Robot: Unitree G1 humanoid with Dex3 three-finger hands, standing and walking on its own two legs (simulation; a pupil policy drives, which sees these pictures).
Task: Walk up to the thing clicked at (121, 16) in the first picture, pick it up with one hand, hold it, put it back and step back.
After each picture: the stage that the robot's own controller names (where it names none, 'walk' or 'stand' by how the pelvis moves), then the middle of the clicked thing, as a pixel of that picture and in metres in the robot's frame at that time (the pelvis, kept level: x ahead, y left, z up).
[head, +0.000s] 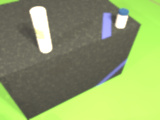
stand; (121, 18) +0.94 -0.27 -0.10
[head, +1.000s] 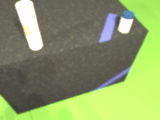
sink last; (126, 21) +0.82 -0.26 -0.07
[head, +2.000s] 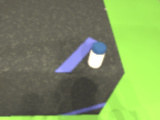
sink last; (97, 55) +0.54 -0.06 -0.06
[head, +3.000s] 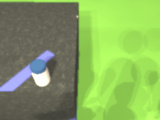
stand; (40, 73) +0.44 +0.20 -0.08
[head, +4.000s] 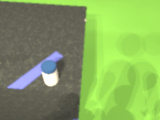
stand; (50, 73) +0.46 +0.17 -0.10
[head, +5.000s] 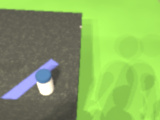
stand; (45, 82) +0.43 +0.17 -0.10
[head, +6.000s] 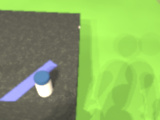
stand; (43, 83) +0.42 +0.18 -0.10
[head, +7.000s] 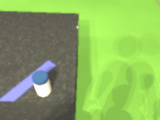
stand; (42, 83) +0.42 +0.19 -0.10
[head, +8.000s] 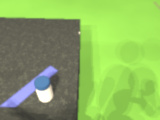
rise first; (44, 89) +0.40 +0.19 -0.10
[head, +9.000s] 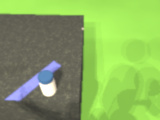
go down; (47, 83) +0.42 +0.18 -0.10
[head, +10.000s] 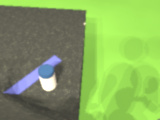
go down; (47, 77) +0.44 +0.17 -0.09
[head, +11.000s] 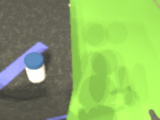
go down; (35, 68) +0.43 +0.16 -0.04
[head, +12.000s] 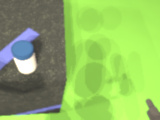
close in; (25, 57) +0.44 +0.17 -0.02
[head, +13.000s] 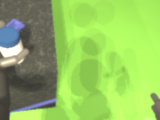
close; (11, 46) +0.47 +0.18 +0.02
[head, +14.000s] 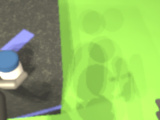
lift; (10, 69) +0.39 +0.20 +0.02
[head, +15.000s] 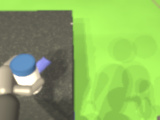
lift; (27, 75) +0.33 +0.17 +0.12
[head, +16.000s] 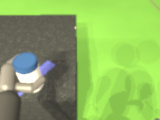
hold; (29, 73) +0.33 +0.17 +0.12
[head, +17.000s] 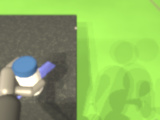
hold; (29, 76) +0.32 +0.17 +0.11
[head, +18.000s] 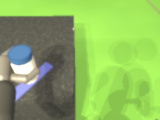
crouch; (24, 65) +0.36 +0.18 +0.12
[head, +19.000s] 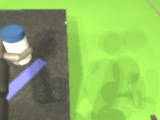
lower; (17, 45) +0.43 +0.20 +0.13
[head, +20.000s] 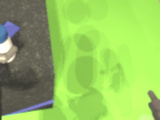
lower; (0, 44) +0.48 +0.20 +0.02
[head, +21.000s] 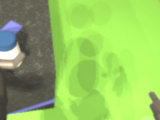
lower; (8, 50) +0.46 +0.18 +0.01
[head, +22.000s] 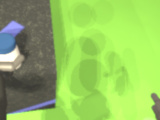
lower; (7, 52) +0.45 +0.19 +0.01
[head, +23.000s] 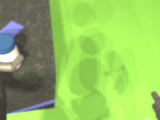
lower; (6, 52) +0.45 +0.19 +0.01
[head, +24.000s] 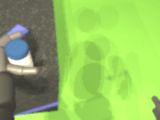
open; (20, 57) +0.44 +0.16 +0.01
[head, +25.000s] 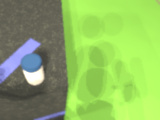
sink last; (33, 69) +0.41 +0.15 -0.03
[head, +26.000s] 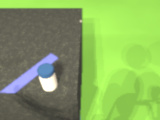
stand; (47, 77) +0.43 +0.17 -0.05
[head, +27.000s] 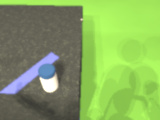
stand; (48, 78) +0.42 +0.16 -0.05
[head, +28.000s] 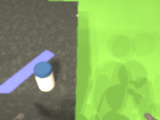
stand; (44, 76) +0.41 +0.16 -0.04
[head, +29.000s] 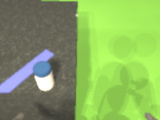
stand; (44, 76) +0.41 +0.16 -0.04
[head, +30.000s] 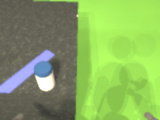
stand; (45, 76) +0.41 +0.16 -0.04
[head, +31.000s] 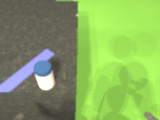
stand; (44, 75) +0.42 +0.16 -0.04
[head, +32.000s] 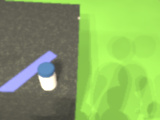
stand; (47, 76) +0.42 +0.15 -0.06
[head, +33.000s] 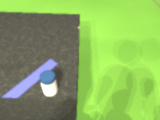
walk; (48, 83) +0.43 +0.16 -0.10
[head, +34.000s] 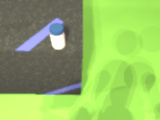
walk; (57, 36) +0.62 +0.14 -0.08
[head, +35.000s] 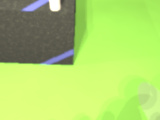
walk; (54, 0) +0.97 +0.19 -0.08
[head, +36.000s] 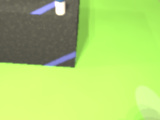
stand; (60, 5) +1.07 +0.16 -0.10
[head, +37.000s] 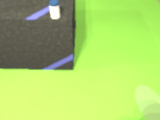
stand; (54, 9) +1.05 +0.19 -0.10
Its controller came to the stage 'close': yes
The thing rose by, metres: 0.21
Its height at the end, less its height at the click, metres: +0.00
